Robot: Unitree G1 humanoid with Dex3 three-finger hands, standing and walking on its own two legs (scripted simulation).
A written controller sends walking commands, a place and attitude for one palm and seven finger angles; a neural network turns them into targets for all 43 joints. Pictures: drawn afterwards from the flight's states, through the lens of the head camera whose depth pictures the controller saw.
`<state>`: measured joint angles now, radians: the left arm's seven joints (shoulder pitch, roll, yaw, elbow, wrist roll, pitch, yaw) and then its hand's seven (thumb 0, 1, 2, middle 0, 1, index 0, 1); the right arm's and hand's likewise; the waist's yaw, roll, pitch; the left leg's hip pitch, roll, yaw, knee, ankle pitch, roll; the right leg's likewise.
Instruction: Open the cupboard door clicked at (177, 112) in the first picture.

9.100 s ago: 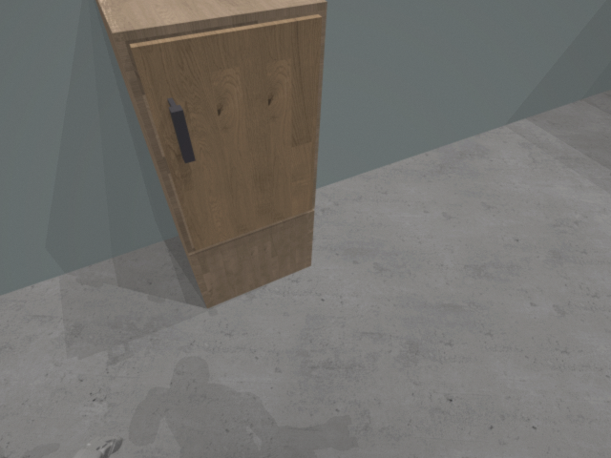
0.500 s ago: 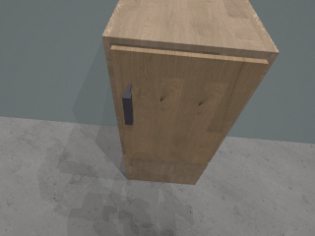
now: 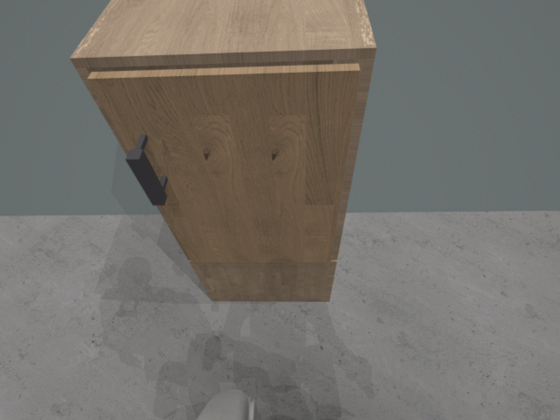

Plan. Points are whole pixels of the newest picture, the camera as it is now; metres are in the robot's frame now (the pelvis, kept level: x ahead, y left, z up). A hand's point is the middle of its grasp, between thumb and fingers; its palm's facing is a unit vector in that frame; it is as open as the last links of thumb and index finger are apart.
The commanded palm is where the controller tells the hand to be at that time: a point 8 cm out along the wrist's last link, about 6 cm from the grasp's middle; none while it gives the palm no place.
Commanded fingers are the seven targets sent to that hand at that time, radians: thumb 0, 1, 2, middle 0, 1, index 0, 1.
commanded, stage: come to a stop and stand still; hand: left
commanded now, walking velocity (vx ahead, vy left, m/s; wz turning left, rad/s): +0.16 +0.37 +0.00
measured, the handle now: (151, 170) +0.51 +0.26 +0.02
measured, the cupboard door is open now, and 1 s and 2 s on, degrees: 0 0 0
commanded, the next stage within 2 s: look again from close up in 1.96 s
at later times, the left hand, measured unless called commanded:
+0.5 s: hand out of the picture -0.07 +0.21 -0.16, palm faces +0.10 -0.97 -0.20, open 7.4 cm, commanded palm none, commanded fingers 0.00 0.90 0.90 -0.20 -0.30 -0.20 -0.30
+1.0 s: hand out of the picture +0.06 +0.16 -0.16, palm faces +0.00 -0.97 -0.25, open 7.3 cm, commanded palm none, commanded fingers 0.00 0.90 0.90 -0.20 -0.30 -0.20 -0.30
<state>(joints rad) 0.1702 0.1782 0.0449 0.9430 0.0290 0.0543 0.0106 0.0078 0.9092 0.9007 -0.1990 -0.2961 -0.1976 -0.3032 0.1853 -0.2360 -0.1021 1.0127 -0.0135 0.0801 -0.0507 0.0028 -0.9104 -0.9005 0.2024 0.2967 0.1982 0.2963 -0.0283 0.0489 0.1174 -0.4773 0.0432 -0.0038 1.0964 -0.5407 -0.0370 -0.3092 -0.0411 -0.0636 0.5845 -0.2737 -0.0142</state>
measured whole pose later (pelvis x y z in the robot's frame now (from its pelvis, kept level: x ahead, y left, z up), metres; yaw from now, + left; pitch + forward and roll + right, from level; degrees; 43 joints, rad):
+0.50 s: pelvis -0.07 +0.01 +0.02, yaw +2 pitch +0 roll -1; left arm 0.30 0.21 0.08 1.04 0.03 0.07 0.00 0.01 0.91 0.90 -0.20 -0.30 -0.20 -0.30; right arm 0.34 -0.15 -0.03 1.03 -0.03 0.02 -0.02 0.00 -0.91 -0.90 0.20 0.30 0.20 0.30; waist 0.00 -0.02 -0.01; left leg -0.10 0.00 0.03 0.35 -0.27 0.05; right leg -0.46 -0.02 -0.05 0.78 -0.33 0.02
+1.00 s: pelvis +0.00 -0.02 +0.00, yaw +0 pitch -1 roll +1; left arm 0.18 0.14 0.01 1.09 0.00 -0.03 0.04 0.00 0.92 0.90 -0.20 -0.30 -0.20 -0.30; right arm 0.36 -0.12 0.00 1.06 -0.01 -0.03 -0.04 0.00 -0.91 -0.90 0.20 0.30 0.20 0.30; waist -0.04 0.05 0.03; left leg -0.11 0.02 0.07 0.63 -0.39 -0.01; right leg -0.29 -0.05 -0.02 0.68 -0.34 0.00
